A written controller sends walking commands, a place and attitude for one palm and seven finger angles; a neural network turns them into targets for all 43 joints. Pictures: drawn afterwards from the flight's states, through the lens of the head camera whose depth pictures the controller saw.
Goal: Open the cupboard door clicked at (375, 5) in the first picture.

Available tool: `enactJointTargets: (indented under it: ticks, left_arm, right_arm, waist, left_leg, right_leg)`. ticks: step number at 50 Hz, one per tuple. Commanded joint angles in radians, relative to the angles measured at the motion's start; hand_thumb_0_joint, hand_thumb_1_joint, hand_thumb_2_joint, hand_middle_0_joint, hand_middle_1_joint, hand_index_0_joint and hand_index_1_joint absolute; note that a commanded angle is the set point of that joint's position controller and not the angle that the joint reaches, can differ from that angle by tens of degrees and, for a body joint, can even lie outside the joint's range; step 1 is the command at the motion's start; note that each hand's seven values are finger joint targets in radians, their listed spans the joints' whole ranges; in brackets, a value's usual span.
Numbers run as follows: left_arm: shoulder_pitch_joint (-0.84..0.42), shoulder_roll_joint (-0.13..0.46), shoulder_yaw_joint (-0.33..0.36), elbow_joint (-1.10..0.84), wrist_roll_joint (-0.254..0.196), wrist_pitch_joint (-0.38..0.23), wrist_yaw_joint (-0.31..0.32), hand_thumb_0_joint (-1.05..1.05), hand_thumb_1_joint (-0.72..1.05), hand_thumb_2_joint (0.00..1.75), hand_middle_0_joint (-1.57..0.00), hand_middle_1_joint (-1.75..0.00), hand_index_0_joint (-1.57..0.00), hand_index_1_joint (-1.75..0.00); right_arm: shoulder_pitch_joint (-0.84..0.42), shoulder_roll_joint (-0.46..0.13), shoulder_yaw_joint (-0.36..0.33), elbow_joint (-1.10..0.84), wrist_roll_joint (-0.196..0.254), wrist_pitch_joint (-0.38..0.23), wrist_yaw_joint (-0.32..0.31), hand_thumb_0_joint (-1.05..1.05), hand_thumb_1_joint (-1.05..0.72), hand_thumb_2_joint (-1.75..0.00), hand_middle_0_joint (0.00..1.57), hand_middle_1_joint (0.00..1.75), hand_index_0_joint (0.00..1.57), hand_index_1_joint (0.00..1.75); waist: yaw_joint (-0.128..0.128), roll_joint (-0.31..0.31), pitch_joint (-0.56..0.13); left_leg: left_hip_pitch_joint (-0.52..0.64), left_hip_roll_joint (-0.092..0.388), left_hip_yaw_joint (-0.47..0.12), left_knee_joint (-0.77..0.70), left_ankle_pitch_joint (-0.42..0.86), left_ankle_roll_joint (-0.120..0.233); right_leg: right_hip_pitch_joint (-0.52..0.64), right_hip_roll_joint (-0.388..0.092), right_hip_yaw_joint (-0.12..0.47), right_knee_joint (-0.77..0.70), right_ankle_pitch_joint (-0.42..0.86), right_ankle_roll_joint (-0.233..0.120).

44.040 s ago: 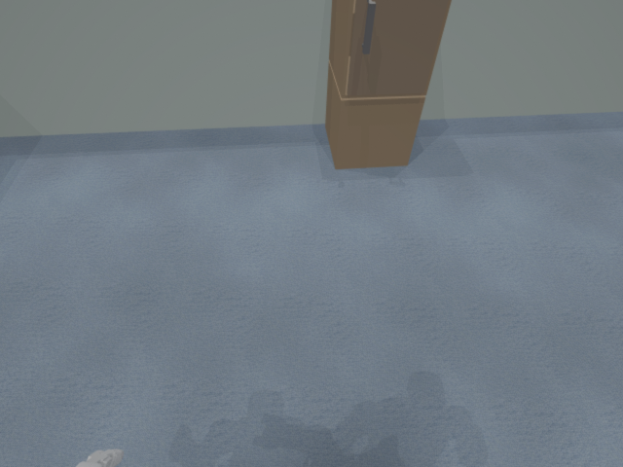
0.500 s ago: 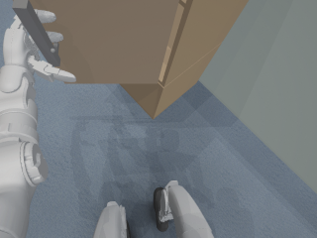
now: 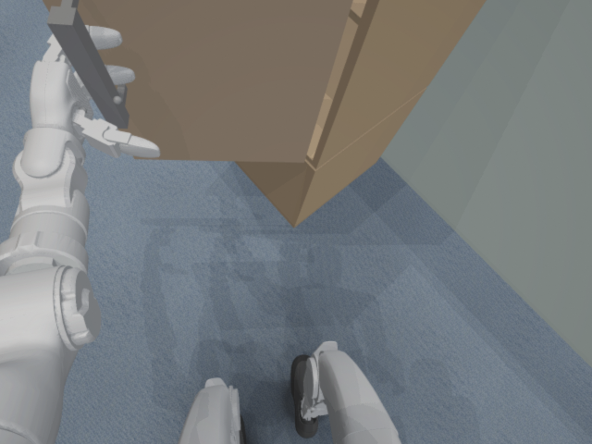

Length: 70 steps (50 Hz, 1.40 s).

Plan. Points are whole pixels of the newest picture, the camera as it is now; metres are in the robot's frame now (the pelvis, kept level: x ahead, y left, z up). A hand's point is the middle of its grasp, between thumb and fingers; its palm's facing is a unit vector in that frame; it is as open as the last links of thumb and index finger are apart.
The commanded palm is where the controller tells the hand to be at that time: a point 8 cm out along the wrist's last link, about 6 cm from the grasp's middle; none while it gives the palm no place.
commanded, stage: close the thumb around the handle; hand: left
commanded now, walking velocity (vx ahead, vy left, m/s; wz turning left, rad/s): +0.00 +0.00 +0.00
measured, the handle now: (98, 63) +0.59 +0.19 +0.04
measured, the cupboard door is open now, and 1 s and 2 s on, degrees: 51 52 96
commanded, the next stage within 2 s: pull the door open along its arc in 0.80 s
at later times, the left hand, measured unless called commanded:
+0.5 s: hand (116, 99) +0.54 +0.17 +0.04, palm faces -0.05 -1.00 -0.04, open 9.7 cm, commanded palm +0.52 +0.20 +0.04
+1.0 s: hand (116, 99) +0.54 +0.17 +0.04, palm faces -0.05 -1.00 -0.03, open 5.7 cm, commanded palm +0.51 +0.21 +0.04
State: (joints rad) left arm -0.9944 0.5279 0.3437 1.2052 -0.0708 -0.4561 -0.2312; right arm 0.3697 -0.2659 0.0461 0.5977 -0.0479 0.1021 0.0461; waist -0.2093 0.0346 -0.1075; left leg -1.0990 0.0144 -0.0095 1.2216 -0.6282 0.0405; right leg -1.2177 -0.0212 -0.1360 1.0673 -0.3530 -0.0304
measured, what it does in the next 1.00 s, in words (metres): stands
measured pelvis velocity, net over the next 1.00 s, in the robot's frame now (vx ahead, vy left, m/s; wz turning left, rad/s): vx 0.00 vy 0.00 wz -0.01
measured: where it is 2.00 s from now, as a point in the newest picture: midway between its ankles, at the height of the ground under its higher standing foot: (270, 439)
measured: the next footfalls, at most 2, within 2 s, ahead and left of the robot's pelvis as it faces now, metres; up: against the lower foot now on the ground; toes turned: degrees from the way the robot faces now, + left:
none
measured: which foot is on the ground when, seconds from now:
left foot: down 0.00-1.00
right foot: down 0.00-1.00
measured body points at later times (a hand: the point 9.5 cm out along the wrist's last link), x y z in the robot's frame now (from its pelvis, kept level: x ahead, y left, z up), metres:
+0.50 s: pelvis +0.00 +0.00 +0.00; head +0.18 +0.03 +0.41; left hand +0.54 +0.23 +0.04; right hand -0.01 -0.25 -0.11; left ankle -0.04 +0.09 -0.64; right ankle +0.07 -0.11 -0.64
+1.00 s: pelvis +0.00 +0.00 +0.00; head +0.18 +0.03 +0.41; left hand +0.54 +0.23 +0.04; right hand -0.01 -0.26 -0.11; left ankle -0.04 +0.09 -0.64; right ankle +0.07 -0.11 -0.64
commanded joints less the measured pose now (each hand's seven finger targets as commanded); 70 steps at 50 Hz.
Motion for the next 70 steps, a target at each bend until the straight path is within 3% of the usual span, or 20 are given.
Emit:
enactJointTargets:
  ticks: [1, 5, 8, 11, 13, 15, 18, 19, 21, 24, 30, 36, 43, 45, 46, 51, 58, 62, 67, 70]
  left_arm:
    - [-0.444, 0.186, 0.016, -0.216, 0.003, -0.072, -0.020, 0.00, -0.50, 0.30, -0.30, -1.20, -0.30, -1.20]
    - [-0.424, 0.196, 0.028, -0.206, -0.002, -0.069, -0.027, 0.00, -0.50, 0.30, -0.30, -1.20, -0.30, -1.20]
    - [-0.459, 0.185, 0.019, -0.219, -0.005, -0.069, -0.027, 0.00, -0.33, 0.37, -0.31, -1.22, -0.31, -1.22]
    - [-0.425, 0.221, 0.049, -0.225, -0.002, -0.070, -0.027, 0.00, -0.16, 0.44, -0.32, -1.24, -0.32, -1.24]
    - [-0.439, 0.167, 0.004, -0.230, -0.006, -0.069, -0.030, 0.00, -0.05, 0.49, -0.33, -1.25, -0.33, -1.25]
    - [-0.441, 0.187, 0.022, -0.194, -0.005, -0.060, -0.025, 0.00, 0.06, 0.54, -0.34, -1.26, -0.34, -1.26]
    - [-0.472, 0.180, 0.010, -0.233, 0.001, -0.067, -0.021, 0.00, 0.23, 0.61, -0.35, -1.28, -0.35, -1.28]
    - [-0.447, 0.218, 0.047, -0.217, 0.003, -0.067, -0.017, 0.00, 0.28, 0.64, -0.36, -1.28, -0.36, -1.28]
    - [-0.431, 0.186, 0.027, -0.201, 0.000, -0.063, -0.020, 0.00, 0.40, 0.68, -0.36, -1.30, -0.36, -1.30]
    - [-0.451, 0.172, 0.007, -0.208, 0.001, -0.064, -0.022, 0.00, 0.56, 0.76, -0.38, -1.31, -0.38, -1.31]
    - [-0.433, 0.201, 0.030, -0.195, 0.006, -0.065, -0.020, 0.00, 0.90, 0.90, -0.40, -1.35, -0.40, -1.35]
    - [-0.440, 0.221, 0.046, -0.206, 0.007, -0.064, -0.018, 0.00, 0.90, 0.90, -0.40, -1.35, -0.40, -1.35]
    - [-0.475, 0.180, 0.010, -0.218, 0.009, -0.068, -0.011, 0.00, 0.90, 0.90, -0.40, -1.35, -0.40, -1.35]
    - [-0.452, 0.212, 0.035, -0.207, 0.013, -0.066, -0.011, 0.00, 0.90, 0.90, -0.40, -1.35, -0.40, -1.35]
    - [-0.448, 0.269, 0.073, -0.206, 0.020, -0.067, -0.013, 0.00, 0.90, 0.90, -0.40, -1.35, -0.40, -1.35]
    - [-0.315, 0.240, 0.070, -0.255, -0.003, -0.067, -0.038, 0.00, 0.90, 0.90, -0.40, -1.35, -0.40, -1.35]
    - [-0.044, 0.196, 0.072, -0.418, -0.053, -0.066, -0.050, 0.00, 0.90, 0.90, -0.40, -1.35, -0.40, -1.35]
    - [0.207, 0.134, 0.058, -0.514, -0.086, -0.052, -0.049, 0.00, 0.90, 0.90, -0.40, -1.35, -0.40, -1.35]
    - [0.430, 0.064, 0.046, -0.676, -0.131, -0.056, -0.034, 0.00, 0.90, 0.90, -0.40, -1.35, -0.40, -1.35]
    - [0.545, -0.032, 0.090, -0.747, -0.181, -0.070, 0.096, 0.00, 0.90, 0.90, -0.40, -1.35, -0.40, -1.35]
  right_arm:
    - [0.224, -0.194, -0.063, -0.027, -0.001, -0.010, -0.018, 0.00, -0.90, -0.90, 0.20, 0.30, 0.20, 0.30]
    - [0.218, -0.194, -0.061, -0.032, 0.001, -0.008, -0.019, 0.00, -0.90, -0.90, 0.20, 0.30, 0.20, 0.30]
    - [0.218, -0.195, -0.060, -0.038, 0.000, -0.011, -0.021, 0.00, -0.90, -0.90, 0.20, 0.30, 0.20, 0.30]
    - [0.217, -0.196, -0.061, -0.040, 0.000, -0.009, -0.020, 0.00, -0.90, -0.90, 0.20, 0.30, 0.20, 0.30]
    - [0.217, -0.192, -0.061, -0.043, 0.001, -0.011, -0.019, 0.00, -0.90, -0.90, 0.20, 0.30, 0.20, 0.30]
    - [0.218, -0.198, -0.060, -0.032, 0.002, -0.008, -0.019, 0.00, -0.90, -0.90, 0.20, 0.30, 0.20, 0.30]
    - [0.222, -0.195, -0.060, -0.040, -0.001, -0.013, -0.018, 0.00, -0.90, -0.90, 0.20, 0.30, 0.20, 0.30]
    - [0.228, -0.199, -0.061, -0.034, -0.002, -0.011, -0.018, 0.00, -0.90, -0.90, 0.20, 0.30, 0.20, 0.30]
    - [0.223, -0.196, -0.061, -0.035, 0.000, -0.010, -0.017, 0.00, -0.90, -0.90, 0.20, 0.30, 0.20, 0.30]
    - [0.221, -0.196, -0.060, -0.032, 0.000, -0.010, -0.017, 0.00, -0.90, -0.90, 0.20, 0.30, 0.20, 0.30]
    - [0.222, -0.197, -0.058, -0.035, 0.002, -0.010, -0.017, 0.00, -0.90, -0.90, 0.20, 0.30, 0.20, 0.30]
    - [0.227, -0.201, -0.059, -0.036, 0.000, -0.012, -0.019, 0.00, -0.90, -0.90, 0.20, 0.30, 0.20, 0.30]
    - [0.229, -0.197, -0.061, -0.033, -0.003, -0.008, -0.018, 0.00, -0.90, -0.90, 0.20, 0.30, 0.20, 0.30]
    - [0.232, -0.200, -0.060, -0.028, -0.002, -0.006, -0.019, 0.00, -0.90, -0.90, 0.20, 0.30, 0.20, 0.30]
    - [0.231, -0.204, -0.060, -0.030, -0.001, -0.004, -0.021, 0.00, -0.90, -0.90, 0.20, 0.30, 0.20, 0.30]
    - [0.212, -0.194, -0.060, -0.060, 0.007, -0.001, -0.018, 0.00, -0.90, -0.90, 0.20, 0.30, 0.20, 0.30]
    - [0.182, -0.186, -0.073, -0.114, 0.027, -0.003, -0.008, 0.00, -0.90, -0.90, 0.20, 0.30, 0.20, 0.30]
    - [0.148, -0.169, -0.080, -0.145, 0.043, -0.011, -0.001, 0.00, -0.90, -0.90, 0.20, 0.30, 0.20, 0.30]
    - [0.098, -0.152, -0.090, -0.177, 0.055, -0.035, 0.001, 0.00, -0.90, -0.90, 0.20, 0.30, 0.20, 0.30]
    - [0.050, -0.126, -0.093, -0.194, 0.050, -0.057, 0.005, 0.00, -0.90, -0.90, 0.20, 0.30, 0.20, 0.30]
  waist:
    - [-0.042, 0.176, -0.590]
    - [-0.035, 0.176, -0.570]
    - [-0.050, 0.171, -0.570]
    - [-0.031, 0.169, -0.599]
    - [-0.043, 0.183, -0.588]
    - [-0.050, 0.150, -0.547]
    - [-0.046, 0.195, -0.596]
    - [-0.033, 0.183, -0.606]
    - [-0.044, 0.150, -0.581]
    - [-0.045, 0.189, -0.577]
    - [-0.039, 0.153, -0.571]
    - [-0.034, 0.178, -0.586]
    - [-0.053, 0.182, -0.567]
    - [-0.043, 0.167, -0.581]
    - [-0.033, 0.169, -0.593]
    - [0.007, 0.188, -0.610]
    - [0.070, 0.132, -0.638]
    - [0.112, 0.054, -0.571]
    - [0.153, 0.030, -0.539]
    - [0.195, 0.006, -0.491]
  left_leg:
    - [0.243, -0.005, -0.068, -0.139, 0.588, -0.037]
    - [0.239, -0.002, -0.071, -0.143, 0.592, -0.041]
    - [0.234, -0.004, -0.070, -0.139, 0.579, -0.035]
    - [0.236, -0.002, -0.068, -0.137, 0.595, -0.040]
    - [0.263, 0.001, -0.079, -0.140, 0.618, -0.043]
    - [0.239, 0.003, -0.078, -0.141, 0.577, -0.042]
    - [0.259, -0.002, -0.078, -0.138, 0.596, -0.044]
    - [0.267, 0.002, -0.086, -0.139, 0.616, -0.053]
    - [0.244, 0.001, -0.077, -0.137, 0.601, -0.044]
    - [0.266, 0.003, -0.087, -0.142, 0.604, -0.052]
    - [0.231, 0.001, -0.081, -0.143, 0.566, -0.045]
    - [0.249, 0.001, -0.084, -0.142, 0.589, -0.048]
    - [0.267, 0.004, -0.089, -0.141, 0.601, -0.051]
    - [0.257, 0.003, -0.088, -0.140, 0.609, -0.051]
    - [0.240, 0.001, -0.080, -0.135, 0.599, -0.047]
    - [0.278, 0.004, -0.071, -0.154, 0.652, -0.051]
    - [0.285, 0.001, -0.049, -0.194, 0.703, -0.042]
    - [0.215, -0.004, -0.017, -0.236, 0.669, -0.028]
    - [0.178, -0.013, 0.006, -0.266, 0.638, -0.022]
    - [0.163, -0.020, 0.011, -0.274, 0.605, -0.040]
  right_leg:
    - [0.461, 0.046, 0.096, -0.035, 0.337, 0.000]
    - [0.453, 0.047, 0.093, -0.035, 0.330, -0.001]
    - [0.443, 0.047, 0.094, -0.033, 0.324, -0.001]
    - [0.469, 0.046, 0.096, -0.029, 0.340, 0.000]
    - [0.432, 0.047, 0.088, -0.027, 0.328, -0.001]
    - [0.419, 0.049, 0.087, -0.034, 0.301, 0.002]
    - [0.423, 0.047, 0.089, -0.025, 0.313, -0.002]
    - [0.430, 0.048, 0.085, -0.022, 0.315, -0.001]
    - [0.436, 0.049, 0.088, -0.030, 0.323, 0.002]
    - [0.403, 0.049, 0.083, -0.028, 0.296, 0.000]
    - [0.430, 0.049, 0.088, -0.028, 0.294, 0.000]
    - [0.421, 0.048, 0.087, -0.026, 0.295, -0.001]
    - [0.397, 0.049, 0.082, -0.030, 0.292, 0.000]
    - [0.421, 0.048, 0.085, -0.027, 0.309, 0.000]
    - [0.442, 0.048, 0.092, -0.026, 0.318, 0.000]
    - [0.478, 0.049, 0.092, -0.032, 0.346, -0.001]
    - [0.600, 0.051, 0.099, -0.050, 0.424, -0.004]
    - [0.698, 0.044, 0.113, -0.074, 0.475, -0.002]
    - [0.768, 0.026, 0.131, -0.079, 0.512, -0.005]
    - [0.756, 0.026, 0.117, -0.081, 0.485, -0.006]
